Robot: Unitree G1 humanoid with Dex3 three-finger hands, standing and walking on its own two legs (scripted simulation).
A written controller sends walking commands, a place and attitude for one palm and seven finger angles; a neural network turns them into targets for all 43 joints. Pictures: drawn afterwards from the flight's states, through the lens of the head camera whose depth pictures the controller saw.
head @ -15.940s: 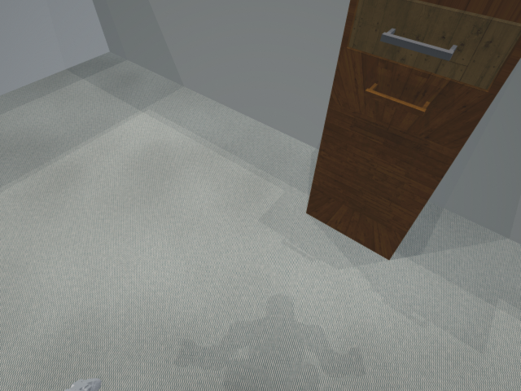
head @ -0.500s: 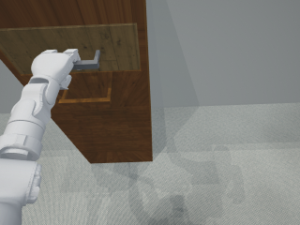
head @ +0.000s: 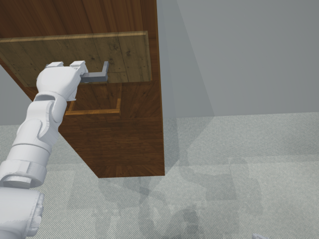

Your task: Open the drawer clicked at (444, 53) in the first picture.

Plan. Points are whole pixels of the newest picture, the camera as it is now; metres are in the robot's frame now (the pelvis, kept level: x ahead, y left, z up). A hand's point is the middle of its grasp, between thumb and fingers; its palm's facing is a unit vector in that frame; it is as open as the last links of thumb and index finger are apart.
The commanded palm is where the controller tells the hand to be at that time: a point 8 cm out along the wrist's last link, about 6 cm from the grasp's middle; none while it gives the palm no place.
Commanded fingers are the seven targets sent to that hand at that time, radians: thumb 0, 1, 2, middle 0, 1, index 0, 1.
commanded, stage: pull the drawer open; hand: left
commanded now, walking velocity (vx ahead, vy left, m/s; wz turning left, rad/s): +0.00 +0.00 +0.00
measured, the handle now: (74, 72) +0.50 +0.24 +0.14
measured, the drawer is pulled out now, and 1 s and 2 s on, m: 0.01 0.10 0.26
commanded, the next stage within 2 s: none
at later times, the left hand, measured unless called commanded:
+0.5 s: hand (68, 100) +0.42 +0.25 +0.12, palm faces -0.01 -0.01 -1.00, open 5.5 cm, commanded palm +0.37 +0.24 +0.18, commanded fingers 0.00 0.90 0.90 -0.40 -1.35 -0.40 -1.35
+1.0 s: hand (59, 123) +0.35 +0.24 +0.12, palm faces +0.05 -0.03 -1.00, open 5.4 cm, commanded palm +0.32 +0.25 +0.18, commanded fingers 0.00 0.90 0.90 -0.40 -1.35 -0.40 -1.35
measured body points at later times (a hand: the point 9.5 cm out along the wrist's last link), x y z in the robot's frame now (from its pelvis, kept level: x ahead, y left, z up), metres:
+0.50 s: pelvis +0.00 -0.01 +0.00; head +0.05 -0.03 +0.45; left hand +0.41 +0.24 +0.17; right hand +0.14 -0.26 -0.13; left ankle -0.06 +0.09 -0.73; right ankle +0.01 -0.13 -0.73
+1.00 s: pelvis +0.00 -0.01 +0.00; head +0.03 -0.04 +0.45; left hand +0.34 +0.24 +0.17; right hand +0.20 -0.24 -0.11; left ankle -0.06 +0.09 -0.73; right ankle +0.01 -0.13 -0.73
